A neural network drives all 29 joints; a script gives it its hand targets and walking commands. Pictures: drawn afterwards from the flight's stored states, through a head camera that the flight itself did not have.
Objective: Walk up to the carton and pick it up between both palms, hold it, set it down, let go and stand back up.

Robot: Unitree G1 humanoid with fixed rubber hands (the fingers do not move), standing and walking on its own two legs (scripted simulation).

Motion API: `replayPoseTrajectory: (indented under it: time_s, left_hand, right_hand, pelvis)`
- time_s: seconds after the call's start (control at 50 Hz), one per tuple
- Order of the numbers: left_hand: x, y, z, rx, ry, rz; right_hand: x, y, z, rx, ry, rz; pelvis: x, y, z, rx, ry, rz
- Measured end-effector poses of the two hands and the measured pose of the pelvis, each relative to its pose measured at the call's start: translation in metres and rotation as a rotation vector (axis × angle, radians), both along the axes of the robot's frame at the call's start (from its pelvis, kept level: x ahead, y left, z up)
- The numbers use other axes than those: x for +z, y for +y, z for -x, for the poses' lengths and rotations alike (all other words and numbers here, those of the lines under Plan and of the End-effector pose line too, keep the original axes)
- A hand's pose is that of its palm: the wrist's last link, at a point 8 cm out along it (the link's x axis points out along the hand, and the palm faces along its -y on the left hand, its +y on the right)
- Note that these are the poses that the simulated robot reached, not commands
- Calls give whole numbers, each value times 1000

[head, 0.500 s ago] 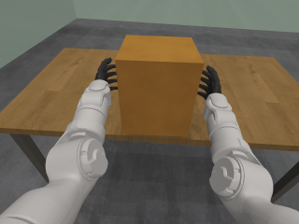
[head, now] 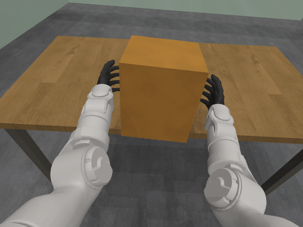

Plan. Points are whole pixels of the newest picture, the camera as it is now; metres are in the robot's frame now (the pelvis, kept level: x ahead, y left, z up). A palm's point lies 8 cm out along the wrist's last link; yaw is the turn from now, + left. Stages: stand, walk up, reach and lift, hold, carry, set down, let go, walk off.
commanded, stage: set down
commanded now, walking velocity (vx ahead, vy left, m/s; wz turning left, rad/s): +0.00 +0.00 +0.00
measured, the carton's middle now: (159, 89) +0.50 -0.01 +0.11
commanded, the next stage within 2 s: none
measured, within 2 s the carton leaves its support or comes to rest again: rests again in 1.24 s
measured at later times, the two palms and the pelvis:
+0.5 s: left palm (103, 92) +0.43 +0.15 +0.15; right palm (212, 104) +0.41 -0.15 +0.13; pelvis +0.00 -0.01 +0.00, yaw +0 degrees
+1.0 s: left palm (103, 92) +0.43 +0.15 +0.14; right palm (213, 103) +0.41 -0.15 +0.14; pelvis +0.00 +0.00 +0.00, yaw -1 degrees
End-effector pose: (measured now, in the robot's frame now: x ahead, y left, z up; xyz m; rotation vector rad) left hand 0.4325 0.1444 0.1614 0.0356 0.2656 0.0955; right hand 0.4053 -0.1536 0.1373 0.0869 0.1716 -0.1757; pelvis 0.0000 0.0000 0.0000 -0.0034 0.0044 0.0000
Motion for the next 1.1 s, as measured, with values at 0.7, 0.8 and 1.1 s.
replayPoseTrajectory:
  time_s: [0.7, 0.8, 1.1]
  left_hand:
    - [-17, 7, 3, 39, -23, 36]
    - [-18, 8, 2, 22, -32, 57]
    - [-14, 8, -5, 11, -22, 13]
  right_hand:
    - [-3, 5, -1, 43, -34, 43]
    - [-2, 6, -1, 42, -23, 63]
    - [1, 3, -9, 68, 10, 34]
  pelvis:
    - [1, -7, 1, 7, -3, -2]
    - [1, -8, 1, 7, -2, -2]
    - [-1, -1, 4, -17, 19, 2]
